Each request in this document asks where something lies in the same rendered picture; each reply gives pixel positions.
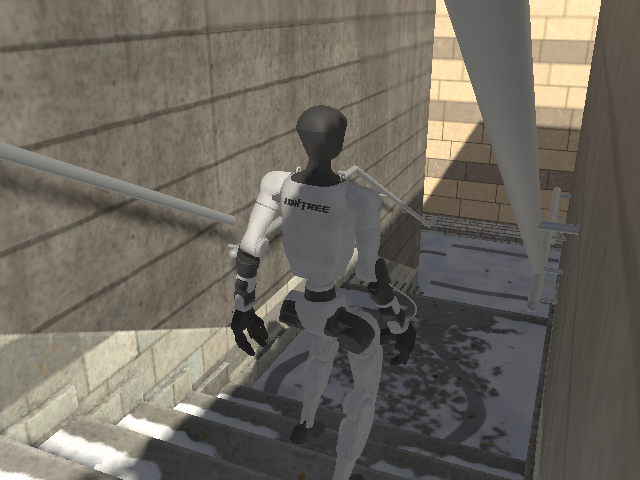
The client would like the right robot hand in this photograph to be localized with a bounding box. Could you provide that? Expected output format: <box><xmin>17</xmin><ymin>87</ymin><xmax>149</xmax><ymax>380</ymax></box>
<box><xmin>380</xmin><ymin>321</ymin><xmax>416</xmax><ymax>365</ymax></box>

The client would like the right robot forearm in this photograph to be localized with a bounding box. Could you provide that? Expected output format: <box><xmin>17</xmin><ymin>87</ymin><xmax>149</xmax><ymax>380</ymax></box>
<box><xmin>367</xmin><ymin>258</ymin><xmax>409</xmax><ymax>334</ymax></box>

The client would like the right robot thigh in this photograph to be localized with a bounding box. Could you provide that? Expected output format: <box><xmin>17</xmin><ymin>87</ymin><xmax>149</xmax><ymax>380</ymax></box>
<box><xmin>334</xmin><ymin>310</ymin><xmax>383</xmax><ymax>422</ymax></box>

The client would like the left robot forearm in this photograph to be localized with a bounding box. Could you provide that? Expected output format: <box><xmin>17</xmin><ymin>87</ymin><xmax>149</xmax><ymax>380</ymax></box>
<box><xmin>234</xmin><ymin>235</ymin><xmax>260</xmax><ymax>312</ymax></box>

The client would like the left robot hand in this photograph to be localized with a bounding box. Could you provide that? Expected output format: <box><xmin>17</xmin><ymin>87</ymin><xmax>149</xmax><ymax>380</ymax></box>
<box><xmin>231</xmin><ymin>307</ymin><xmax>268</xmax><ymax>356</ymax></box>

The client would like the robot left upper arm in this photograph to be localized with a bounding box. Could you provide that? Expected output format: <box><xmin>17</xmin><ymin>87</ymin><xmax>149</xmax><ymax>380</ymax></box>
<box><xmin>240</xmin><ymin>171</ymin><xmax>294</xmax><ymax>257</ymax></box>

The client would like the right robot shin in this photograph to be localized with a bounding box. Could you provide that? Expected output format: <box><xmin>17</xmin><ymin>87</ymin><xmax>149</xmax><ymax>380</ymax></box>
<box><xmin>332</xmin><ymin>397</ymin><xmax>375</xmax><ymax>480</ymax></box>

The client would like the robot right upper arm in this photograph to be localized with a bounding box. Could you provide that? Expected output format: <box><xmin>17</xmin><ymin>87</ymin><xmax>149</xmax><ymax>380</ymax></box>
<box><xmin>345</xmin><ymin>183</ymin><xmax>382</xmax><ymax>282</ymax></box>

